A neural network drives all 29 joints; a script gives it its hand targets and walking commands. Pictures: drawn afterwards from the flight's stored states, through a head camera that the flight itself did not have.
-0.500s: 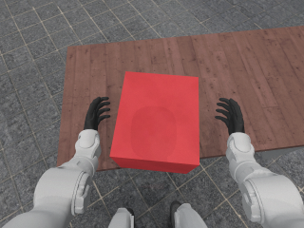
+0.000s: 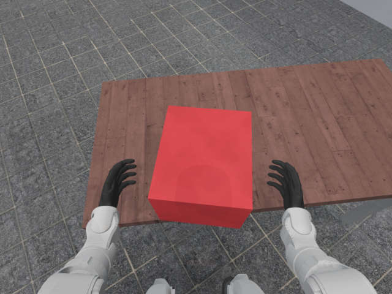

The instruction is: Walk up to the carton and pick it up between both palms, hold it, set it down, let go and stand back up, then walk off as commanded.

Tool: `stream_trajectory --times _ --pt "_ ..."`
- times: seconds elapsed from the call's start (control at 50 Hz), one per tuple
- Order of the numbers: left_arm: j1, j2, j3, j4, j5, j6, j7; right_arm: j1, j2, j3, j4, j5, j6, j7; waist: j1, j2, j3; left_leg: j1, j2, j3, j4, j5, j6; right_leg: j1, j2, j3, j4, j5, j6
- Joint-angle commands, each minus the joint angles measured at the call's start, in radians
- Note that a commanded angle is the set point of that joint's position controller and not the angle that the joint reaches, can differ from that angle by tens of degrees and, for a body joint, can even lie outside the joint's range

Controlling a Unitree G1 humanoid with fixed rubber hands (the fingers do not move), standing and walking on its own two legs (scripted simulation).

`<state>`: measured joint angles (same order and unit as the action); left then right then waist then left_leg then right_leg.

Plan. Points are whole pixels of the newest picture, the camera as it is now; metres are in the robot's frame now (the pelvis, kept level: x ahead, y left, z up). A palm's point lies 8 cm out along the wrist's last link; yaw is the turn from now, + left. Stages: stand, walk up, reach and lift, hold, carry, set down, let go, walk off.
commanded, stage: set down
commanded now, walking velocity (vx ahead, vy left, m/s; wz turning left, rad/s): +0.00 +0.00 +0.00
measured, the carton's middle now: (204, 167) +0.42 -0.02 -0.08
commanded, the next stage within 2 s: none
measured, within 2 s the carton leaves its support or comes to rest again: neither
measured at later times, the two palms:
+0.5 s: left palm (100, 236) +0.25 +0.19 -0.02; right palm (310, 231) +0.25 -0.22 -0.03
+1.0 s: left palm (89, 256) +0.22 +0.20 -0.01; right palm (316, 249) +0.21 -0.21 -0.02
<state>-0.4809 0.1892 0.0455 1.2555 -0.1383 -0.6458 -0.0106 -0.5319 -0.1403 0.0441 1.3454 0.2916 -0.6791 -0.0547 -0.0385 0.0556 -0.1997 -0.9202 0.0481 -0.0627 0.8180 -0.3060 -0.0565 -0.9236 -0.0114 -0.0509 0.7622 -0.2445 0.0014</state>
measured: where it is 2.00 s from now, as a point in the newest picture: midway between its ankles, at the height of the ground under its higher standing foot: outside the picture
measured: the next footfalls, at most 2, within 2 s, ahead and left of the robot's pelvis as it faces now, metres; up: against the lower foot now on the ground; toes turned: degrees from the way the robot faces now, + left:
none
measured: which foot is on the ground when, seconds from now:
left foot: down 0.00-1.00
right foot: down 0.00-1.00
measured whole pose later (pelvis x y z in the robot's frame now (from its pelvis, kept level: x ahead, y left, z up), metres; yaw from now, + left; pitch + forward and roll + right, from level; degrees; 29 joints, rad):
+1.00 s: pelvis +0.05 -0.02 +0.05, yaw +1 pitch -3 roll +1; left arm 0.20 0.19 0.02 0.66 -0.16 -0.38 -0.05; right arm 0.14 -0.08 0.04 0.84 0.19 -0.56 -0.05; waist -0.03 -0.02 0.05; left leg -0.13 0.05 -0.05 0.44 -0.26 -0.07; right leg -0.19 -0.01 -0.05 0.50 -0.27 -0.02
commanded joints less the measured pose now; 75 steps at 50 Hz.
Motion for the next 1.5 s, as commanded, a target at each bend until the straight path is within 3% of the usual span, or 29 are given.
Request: stream_trajectory --times 0.0,0.02,0.06,0.08,0.1,0.16,0.26,0.3,0.34,0.42,0.44,0.48,0.56,0.6,0.68,0.7,0.72,0.84,0.88,0.96,1.06,1.1,1.16,1.18,1.2,1.22,1.3,1.4,1.48 --pt "-0.124 0.084 -0.051 -0.194 -0.077 -0.039 -0.007 -0.097 -0.089 0.007 -0.24 -0.02 -0.047 0.002 0.015 -0.077 -0.372 0.307 -0.075 0.057 -0.118 0.12 0.008 0.468 0.061 0.081 -0.113 0.026 -0.012" --pt "-0.065 0.074 -0.042 -0.224 -0.057 -0.039 -0.005 -0.053 -0.083 0.004 -0.25 -0.033 -0.053 -0.001 0.011 -0.068 -0.385 0.351 -0.079 0.054 -0.119 0.157 0.004 0.483 0.065 0.082 -0.127 0.058 -0.011" --pt "-0.179 0.103 -0.051 -0.183 -0.075 -0.035 -0.006 -0.155 -0.114 -0.024 -0.212 -0.035 -0.032 0.008 -0.002 -0.077 -0.313 0.3 -0.074 0.047 -0.149 0.047 0.015 0.443 0.057 0.083 -0.134 -0.069 -0.02" --pt "-0.125 0.097 -0.05 -0.18 -0.081 -0.027 -0.009 -0.11 -0.085 -0.006 -0.234 -0.03 -0.024 0.007 0.009 -0.091 -0.29 0.303 -0.08 0.054 -0.153 0.046 0.021 0.477 0.05 0.097 -0.146 -0.065 -0.018" --pt "0.035 0.081 -0.039 -0.246 -0.072 -0.027 -0.012 0.038 -0.05 0.028 -0.301 -0.025 -0.041 0.002 0.018 -0.122 -0.297 0.346 -0.084 0.053 -0.15 0.127 0.025 0.562 0.052 0.101 -0.15 0.041 -0.011" --pt "-0.043 0.11 -0.03 -0.253 -0.069 -0.022 -0.024 -0.021 -0.063 -0.012 -0.268 -0.049 -0.026 -0.003 0.014 -0.096 -0.24 0.318 -0.09 0.052 -0.184 0.033 0.027 0.553 0.041 0.123 -0.178 -0.069 -0.017" --pt "0.131 0.134 -0.006 -0.39 -0.068 0.001 -0.035 0.141 -0.037 -0.013 -0.377 -0.066 -0.032 -0.016 0.021 -0.111 -0.181 0.383 -0.102 0.064 -0.223 0.093 0.034 0.67 0.031 0.13 -0.215 0.066 -0.007" --pt "0.133 0.148 0.0 -0.429 -0.073 0.013 -0.036 0.144 -0.047 -0.026 -0.417 -0.073 -0.024 -0.018 0.022 -0.118 -0.152 0.391 -0.101 0.067 -0.242 0.046 0.039 0.685 0.023 0.141 -0.233 0.006 0.001" --pt "0.231 0.134 0.022 -0.51 -0.051 0.025 -0.034 0.254 -0.009 -0.015 -0.463 -0.077 -0.027 -0.023 0.04 -0.098 -0.137 0.433 -0.104 0.076 -0.254 0.105 0.039 0.728 0.018 0.144 -0.242 0.093 0.001" --pt "0.344 0.142 0.007 -0.562 -0.073 0.057 -0.047 0.365 -0.007 -0.016 -0.542 -0.09 -0.022 -0.023 0.046 -0.142 -0.059 0.512 -0.095 0.08 -0.294 0.107 0.046 0.764 0.012 0.139 -0.278 0.11 0.01" --pt "0.349 0.13 -0.009 -0.605 -0.076 0.061 -0.041 0.367 -0.016 -0.02 -0.565 -0.085 -0.023 -0.016 0.051 -0.11 -0.061 0.528 -0.092 0.085 -0.302 0.119 0.038 0.783 0.009 0.139 -0.282 0.118 0.009" --pt "0.397 0.128 -0.01 -0.624 -0.073 0.075 -0.046 0.425 0.007 -0.013 -0.598 -0.088 -0.021 -0.016 0.061 -0.122 -0.035 0.555 -0.094 0.087 -0.319 0.13 0.049 0.804 0.006 0.133 -0.295 0.158 0.012" --pt "0.459 0.148 -0.01 -0.663 -0.091 0.111 -0.052 0.489 0.009 -0.018 -0.665 -0.1 -0.005 -0.013 0.072 -0.174 0.029 0.626 -0.081 0.094 -0.356 0.118 0.056 0.822 -0.003 0.129 -0.334 0.117 0.019" --pt "0.503 0.141 -0.022 -0.713 -0.083 0.12 -0.037 0.532 -0.008 -0.021 -0.682 -0.098 0.002 0.0 0.078 -0.153 0.048 0.66 -0.078 0.096 -0.37 0.154 0.05 0.841 -0.003 0.122 -0.339 0.174 0.015" --pt "0.58 0.125 -0.034 -0.732 -0.066 0.144 -0.039 0.623 0.007 -0.006 -0.703 -0.093 0.008 0.006 0.085 -0.141 0.086 0.707 -0.082 0.098 -0.401 0.183 0.048 0.87 -0.009 0.115 -0.368 0.239 0.016" --pt "0.586 0.122 -0.034 -0.675 -0.057 0.157 -0.046 0.617 0.016 0.003 -0.662 -0.104 0.017 0.004 0.082 -0.146 0.114 0.705 -0.087 0.098 -0.403 0.158 0.048 0.867 -0.016 0.122 -0.377 0.228 0.017" --pt "0.577 0.127 -0.036 -0.751 -0.07 0.157 -0.037 0.612 -0.001 -0.004 -0.72 -0.092 0.013 0.009 0.092 -0.14 0.114 0.735 -0.079 0.1 -0.407 0.193 0.044 0.856 -0.011 0.109 -0.381 0.231 0.019" --pt "0.6 0.133 -0.035 -0.79 -0.055 0.186 -0.032 0.664 0.017 -0.003 -0.73 -0.108 0.039 0.01 0.082 -0.137 0.168 0.774 -0.073 0.101 -0.43 0.189 0.052 0.852 -0.017 0.11 -0.412 0.165 0.015" --pt "0.621 0.131 -0.032 -0.767 -0.042 0.207 -0.036 0.685 0.012 -0.011 -0.71 -0.125 0.053 0.005 0.074 -0.138 0.182 0.781 -0.076 0.105 -0.439 0.201 0.045 0.875 -0.02 0.112 -0.423 0.218 0.014" --pt "0.609 0.129 -0.032 -0.734 -0.022 0.249 -0.035 0.673 0.022 -0.011 -0.674 -0.155 0.091 0.002 0.069 -0.115 0.233 0.805 -0.075 0.109 -0.454 0.171 0.047 0.855 -0.018 0.106 -0.439 0.122 0.009" --pt "0.614 0.134 -0.036 -0.774 0.001 0.272 -0.025 0.693 0.019 -0.024 -0.685 -0.17 0.102 -0.001 0.048 -0.092 0.207 0.816 -0.082 0.111 -0.445 0.223 0.039 0.892 -0.025 0.102 -0.439 0.211 0.012" --pt "0.613 0.134 -0.021 -0.784 0.015 0.293 -0.024 0.677 0.005 -0.039 -0.694 -0.182 0.107 -0.004 0.064 -0.111 0.199 0.82 -0.083 0.111 -0.451 0.227 0.041 0.9 -0.026 0.106 -0.446 0.234 0.015" --pt "0.648 0.126 -0.023 -0.781 0.037 0.315 -0.023 0.704 -0.006 -0.032 -0.65 -0.182 0.118 0.0 0.062 -0.064 0.179 0.846 -0.082 0.109 -0.45 0.271 0.029 0.914 -0.023 0.101 -0.446 0.281 0.004" --pt "0.634 0.135 -0.025 -0.825 0.028 0.311 -0.019 0.687 0.001 -0.039 -0.701 -0.173 0.111 -0.003 0.064 -0.075 0.165 0.846 -0.081 0.109 -0.448 0.27 0.031 0.906 -0.021 0.094 -0.447 0.267 0.009" --pt "0.659 0.128 -0.018 -0.786 0.045 0.336 -0.028 0.708 -0.008 -0.032 -0.656 -0.19 0.125 -0.006 0.062 -0.092 0.197 0.851 -0.083 0.113 -0.457 0.284 0.027 0.916 -0.016 0.093 -0.451 0.29 0.006" --pt "0.648 0.122 -0.032 -0.848 0.03 0.325 -0.017 0.694 -0.016 -0.04 -0.696 -0.174 0.12 0.001 0.068 -0.073 0.18 0.86 -0.079 0.107 -0.455 0.298 0.024 0.903 -0.014 0.085 -0.448 0.299 0.004" --pt "0.652 0.125 -0.024 -0.793 0.061 0.372 -0.021 0.695 -0.009 -0.039 -0.651 -0.185 0.147 -0.002 0.062 -0.058 0.232 0.856 -0.084 0.107 -0.462 0.269 0.023 0.881 -0.014 0.083 -0.471 0.234 -0.002" --pt "0.624 0.129 -0.034 -0.828 0.057 0.408 -0.011 0.677 -0.016 -0.055 -0.696 -0.203 0.182 0.004 0.072 -0.053 0.22 0.847 -0.073 0.111 -0.474 0.226 0.032 0.866 -0.011 0.067 -0.475 0.123 -0.009" --pt "0.635 0.14 -0.014 -0.834 0.055 0.438 -0.009 0.69 -0.015 -0.047 -0.711 -0.212 0.203 0.001 0.077 -0.059 0.217 0.83 -0.073 0.117 -0.469 0.249 0.028 0.885 -0.012 0.069 -0.459 0.172 0.0"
